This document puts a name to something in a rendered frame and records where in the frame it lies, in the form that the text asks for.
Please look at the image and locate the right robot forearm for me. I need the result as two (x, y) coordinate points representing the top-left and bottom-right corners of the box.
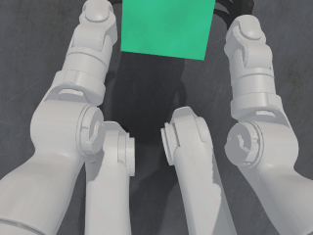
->
(224, 15), (299, 149)

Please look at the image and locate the left robot forearm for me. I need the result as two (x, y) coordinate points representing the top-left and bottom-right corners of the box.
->
(30, 0), (118, 141)

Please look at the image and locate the robot right upper arm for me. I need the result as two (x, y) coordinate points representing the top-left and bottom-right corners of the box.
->
(224, 119), (313, 235)

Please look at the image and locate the robot left foot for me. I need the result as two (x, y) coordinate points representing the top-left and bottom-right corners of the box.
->
(121, 125), (131, 138)

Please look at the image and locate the right robot thigh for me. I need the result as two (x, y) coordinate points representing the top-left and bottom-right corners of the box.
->
(160, 114), (238, 235)

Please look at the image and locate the right robot hand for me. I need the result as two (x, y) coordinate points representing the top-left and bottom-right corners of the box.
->
(213, 0), (254, 30)

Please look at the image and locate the carton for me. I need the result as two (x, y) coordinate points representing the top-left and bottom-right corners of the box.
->
(120, 0), (216, 61)

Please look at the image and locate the robot left upper arm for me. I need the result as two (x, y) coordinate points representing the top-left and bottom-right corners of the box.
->
(0, 99), (106, 235)

